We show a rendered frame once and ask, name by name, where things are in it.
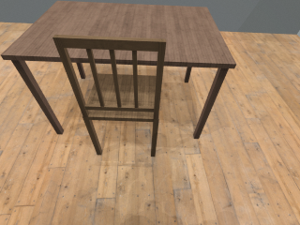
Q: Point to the chair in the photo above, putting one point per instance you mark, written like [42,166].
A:
[116,97]

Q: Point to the table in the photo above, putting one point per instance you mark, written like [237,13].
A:
[192,41]

